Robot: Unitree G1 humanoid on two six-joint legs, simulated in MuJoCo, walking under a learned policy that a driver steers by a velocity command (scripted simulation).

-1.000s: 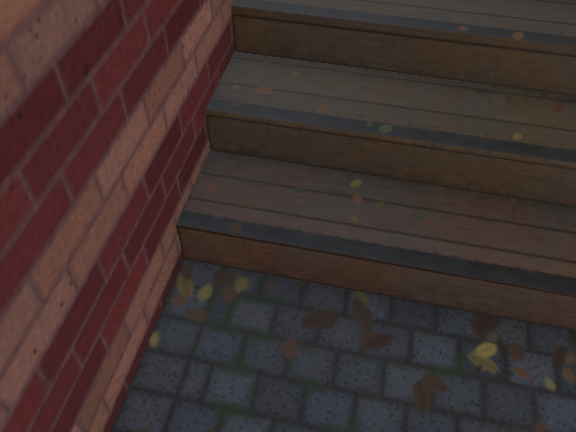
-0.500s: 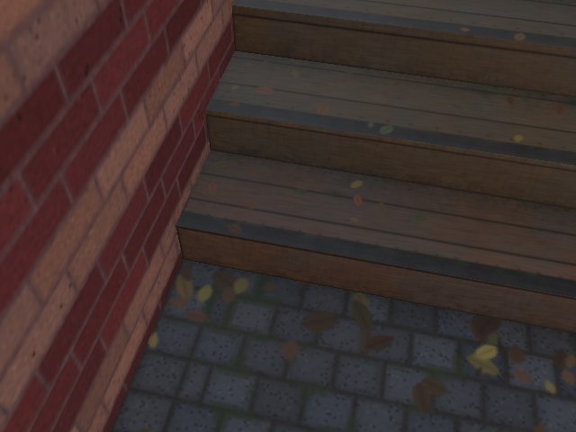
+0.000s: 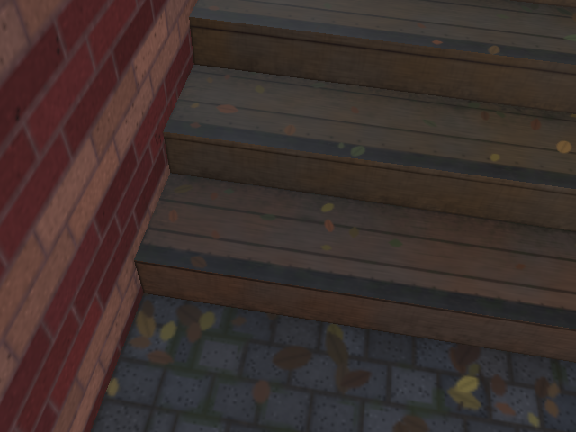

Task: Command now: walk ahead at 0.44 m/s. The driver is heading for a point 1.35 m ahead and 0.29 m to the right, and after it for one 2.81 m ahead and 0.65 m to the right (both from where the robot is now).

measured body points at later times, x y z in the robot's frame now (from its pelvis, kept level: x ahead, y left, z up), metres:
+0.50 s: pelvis +0.26 -0.05 +0.00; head +0.28 -0.04 +0.45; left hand +0.25 +0.22 -0.14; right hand +0.47 -0.28 -0.09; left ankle +0.41 +0.06 -0.72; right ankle +0.15 -0.14 -0.73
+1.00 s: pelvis +0.52 -0.10 -0.01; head +0.53 -0.11 +0.44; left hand +0.68 +0.13 -0.12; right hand +0.48 -0.36 -0.15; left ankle +0.41 +0.04 -0.72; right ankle +0.57 -0.19 -0.74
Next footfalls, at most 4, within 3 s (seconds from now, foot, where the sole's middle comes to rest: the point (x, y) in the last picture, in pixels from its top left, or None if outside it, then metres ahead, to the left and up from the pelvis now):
0.08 right None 0.19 -0.14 -0.77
0.54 left None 0.45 0.05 -0.77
1.00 right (349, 373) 0.61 -0.20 -0.77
1.44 left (285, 234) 0.93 -0.06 -0.62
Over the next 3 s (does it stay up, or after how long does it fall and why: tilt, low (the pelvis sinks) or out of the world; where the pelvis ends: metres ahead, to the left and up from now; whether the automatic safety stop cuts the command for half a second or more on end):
stays up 1.63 -0.33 0.49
